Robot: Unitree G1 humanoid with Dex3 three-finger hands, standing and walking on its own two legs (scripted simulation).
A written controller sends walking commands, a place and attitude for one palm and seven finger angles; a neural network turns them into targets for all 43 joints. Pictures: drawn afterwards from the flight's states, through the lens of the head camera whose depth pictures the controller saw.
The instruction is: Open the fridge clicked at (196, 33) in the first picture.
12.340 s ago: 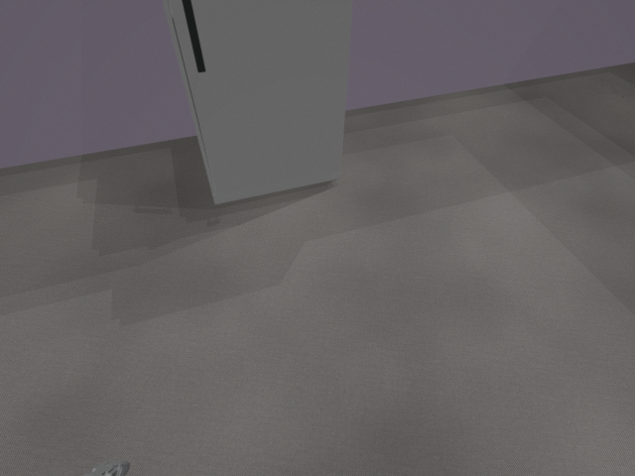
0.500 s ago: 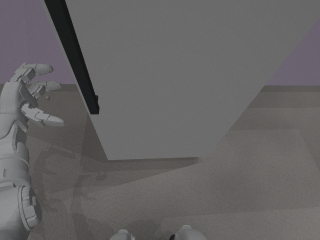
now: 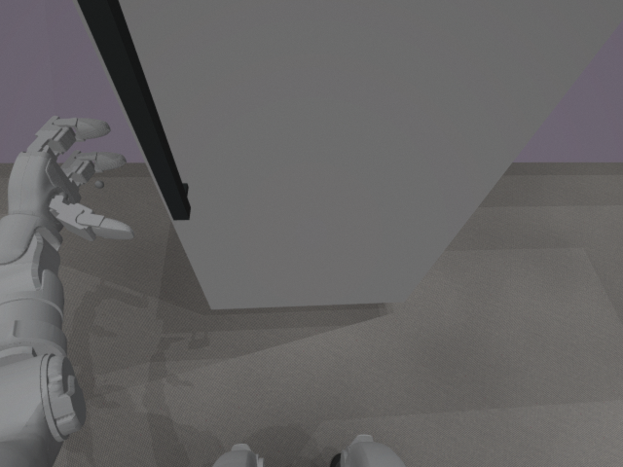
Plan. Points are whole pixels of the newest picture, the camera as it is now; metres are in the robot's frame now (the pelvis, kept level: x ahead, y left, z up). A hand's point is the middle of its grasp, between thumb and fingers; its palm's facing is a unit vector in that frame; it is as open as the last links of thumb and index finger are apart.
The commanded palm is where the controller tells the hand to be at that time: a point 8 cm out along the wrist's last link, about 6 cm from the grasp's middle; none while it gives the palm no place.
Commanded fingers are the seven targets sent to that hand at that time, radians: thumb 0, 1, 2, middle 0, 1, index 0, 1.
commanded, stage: feel for the door with the fingertips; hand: left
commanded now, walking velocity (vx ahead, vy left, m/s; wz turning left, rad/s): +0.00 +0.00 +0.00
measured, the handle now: (150, 114) +0.51 +0.20 +0.13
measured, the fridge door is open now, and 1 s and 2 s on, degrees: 0 0 0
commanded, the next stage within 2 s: slide the fingers in behind the handle in 0.84 s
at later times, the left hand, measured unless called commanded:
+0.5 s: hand (125, 181) +0.44 +0.23 +0.09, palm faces +0.06 -1.00 +0.00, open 14.0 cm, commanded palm +0.42 +0.27 +0.08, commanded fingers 0.00 -0.50 0.30 -0.30 -1.20 -0.30 -1.20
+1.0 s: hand (132, 167) +0.47 +0.23 +0.08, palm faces +0.04 -1.00 +0.00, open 13.7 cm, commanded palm +0.44 +0.27 +0.08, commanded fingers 0.00 -0.50 0.30 -0.30 -1.20 -0.30 -1.20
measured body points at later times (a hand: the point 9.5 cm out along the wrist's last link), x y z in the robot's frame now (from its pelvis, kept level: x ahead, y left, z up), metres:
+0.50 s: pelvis +0.00 -0.01 +0.00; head +0.08 +0.01 +0.44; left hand +0.43 +0.28 +0.09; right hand +0.06 -0.27 -0.11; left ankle -0.02 +0.10 -0.69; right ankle +0.02 -0.13 -0.69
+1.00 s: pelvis +0.00 -0.01 +0.00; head +0.10 +0.01 +0.43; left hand +0.46 +0.28 +0.08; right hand +0.02 -0.27 -0.11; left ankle -0.02 +0.10 -0.69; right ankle +0.02 -0.13 -0.69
